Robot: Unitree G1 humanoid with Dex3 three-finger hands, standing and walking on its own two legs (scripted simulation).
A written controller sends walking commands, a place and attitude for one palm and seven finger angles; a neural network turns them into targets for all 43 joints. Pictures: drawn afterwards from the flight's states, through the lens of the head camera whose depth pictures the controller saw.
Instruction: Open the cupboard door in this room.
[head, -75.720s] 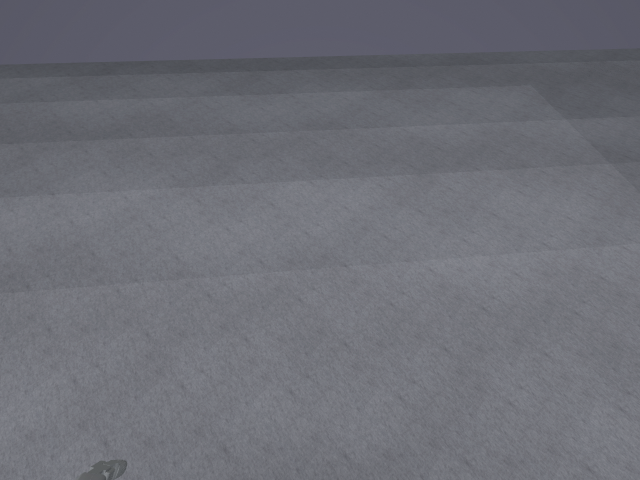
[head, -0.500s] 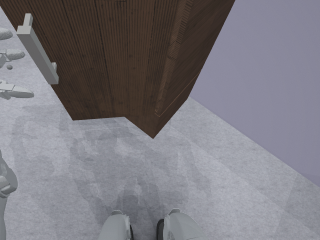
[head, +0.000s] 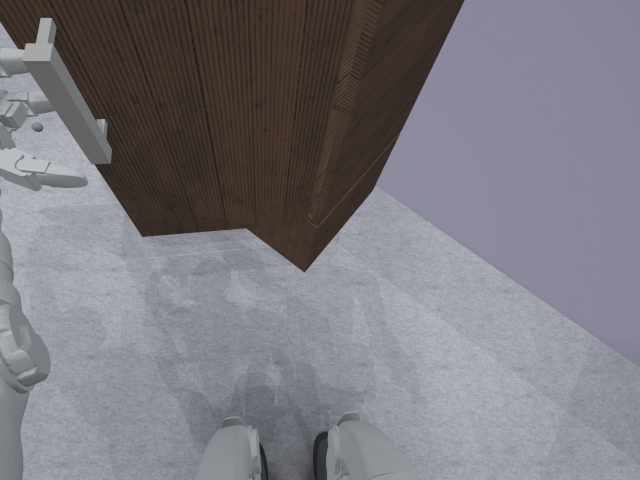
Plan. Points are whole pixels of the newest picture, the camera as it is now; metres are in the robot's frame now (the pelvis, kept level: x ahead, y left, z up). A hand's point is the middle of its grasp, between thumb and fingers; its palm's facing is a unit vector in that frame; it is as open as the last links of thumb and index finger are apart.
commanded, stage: slide the fingers in behind the handle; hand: left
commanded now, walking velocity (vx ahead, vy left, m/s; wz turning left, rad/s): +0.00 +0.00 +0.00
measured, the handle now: (76, 98) +0.55 +0.25 +0.07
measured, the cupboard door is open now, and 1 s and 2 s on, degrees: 46 46 46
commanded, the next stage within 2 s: close the thumb around the handle in 1.22 s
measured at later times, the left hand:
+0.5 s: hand (67, 131) +0.49 +0.25 +0.08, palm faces +0.08 -1.00 -0.01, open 14.0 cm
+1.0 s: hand (93, 127) +0.50 +0.22 +0.08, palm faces +0.09 -1.00 -0.01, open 14.0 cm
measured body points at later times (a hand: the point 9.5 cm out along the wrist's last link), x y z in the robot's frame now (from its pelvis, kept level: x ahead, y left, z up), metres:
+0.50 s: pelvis +0.01 +0.00 +0.00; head +0.13 +0.03 +0.43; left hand +0.48 +0.30 +0.08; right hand +0.02 -0.27 -0.10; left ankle +0.01 +0.07 -0.67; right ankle +0.01 -0.11 -0.67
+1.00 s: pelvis +0.00 -0.01 +0.00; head +0.13 +0.02 +0.43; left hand +0.49 +0.28 +0.08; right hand +0.00 -0.28 -0.11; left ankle +0.01 +0.07 -0.67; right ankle +0.01 -0.11 -0.67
